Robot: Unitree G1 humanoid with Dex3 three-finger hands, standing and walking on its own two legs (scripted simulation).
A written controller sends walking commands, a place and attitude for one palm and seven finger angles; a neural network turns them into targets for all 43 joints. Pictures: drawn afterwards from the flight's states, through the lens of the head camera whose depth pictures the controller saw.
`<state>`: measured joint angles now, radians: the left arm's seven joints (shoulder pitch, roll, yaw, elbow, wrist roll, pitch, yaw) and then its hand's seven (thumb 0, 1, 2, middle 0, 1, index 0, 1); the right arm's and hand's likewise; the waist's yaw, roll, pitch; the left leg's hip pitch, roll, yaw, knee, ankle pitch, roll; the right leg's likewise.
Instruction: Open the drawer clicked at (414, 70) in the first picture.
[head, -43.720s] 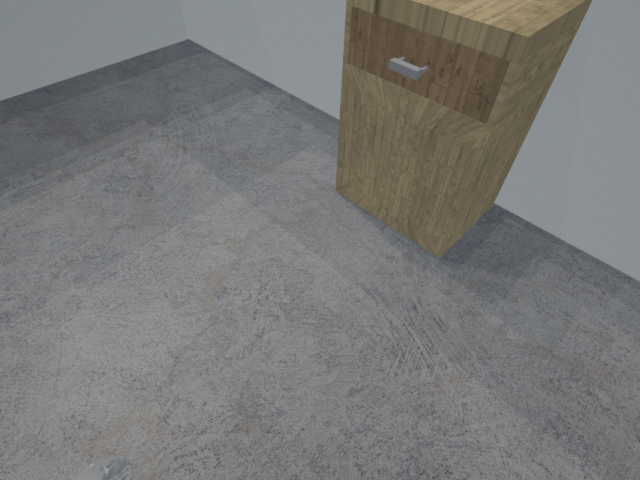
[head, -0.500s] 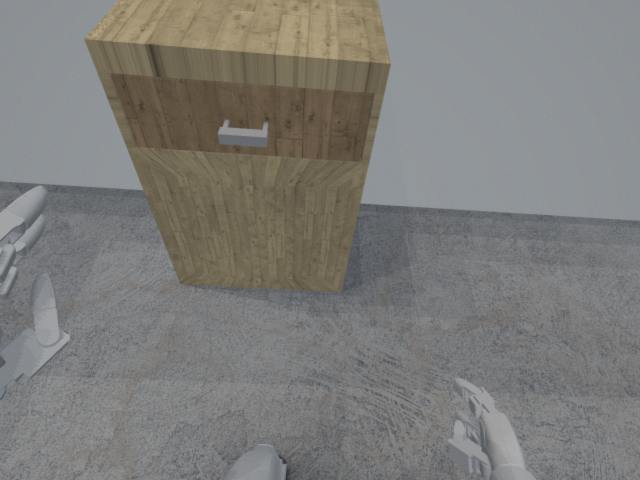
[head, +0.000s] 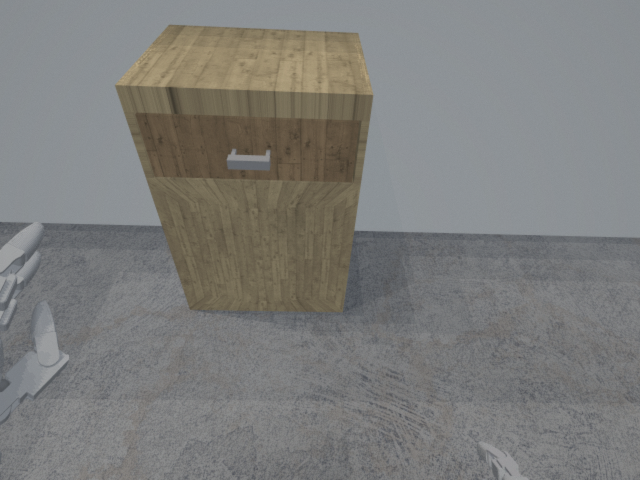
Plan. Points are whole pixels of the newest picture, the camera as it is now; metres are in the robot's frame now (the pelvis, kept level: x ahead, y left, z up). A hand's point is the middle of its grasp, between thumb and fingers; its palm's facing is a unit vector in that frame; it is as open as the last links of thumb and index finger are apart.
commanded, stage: stop stepping back and stand still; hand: left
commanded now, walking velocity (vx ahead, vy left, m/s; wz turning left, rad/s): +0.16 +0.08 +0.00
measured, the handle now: (250, 157) +0.85 +0.23 -0.06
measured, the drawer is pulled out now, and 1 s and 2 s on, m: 0.00 0.00 0.00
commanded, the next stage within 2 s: let the arm hang, fingers relaxed in 0.94 s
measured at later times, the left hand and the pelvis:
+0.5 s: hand (35, 343) +0.20 +0.29 +0.15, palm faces +0.34 -0.83 -0.45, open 7.4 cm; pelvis +0.01 +0.05 +0.00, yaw +1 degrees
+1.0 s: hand out of the picture +0.17 +0.30 +0.15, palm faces +0.37 -0.82 -0.43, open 7.4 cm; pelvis -0.01 +0.06 +0.00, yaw +1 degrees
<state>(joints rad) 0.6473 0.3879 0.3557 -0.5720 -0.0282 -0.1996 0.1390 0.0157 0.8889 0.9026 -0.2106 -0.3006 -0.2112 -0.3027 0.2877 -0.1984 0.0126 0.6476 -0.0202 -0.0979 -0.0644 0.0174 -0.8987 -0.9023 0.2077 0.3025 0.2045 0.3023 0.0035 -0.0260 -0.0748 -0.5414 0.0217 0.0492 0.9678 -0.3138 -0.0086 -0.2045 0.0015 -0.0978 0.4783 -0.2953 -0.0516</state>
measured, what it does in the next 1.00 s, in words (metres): steps on the spot: left foot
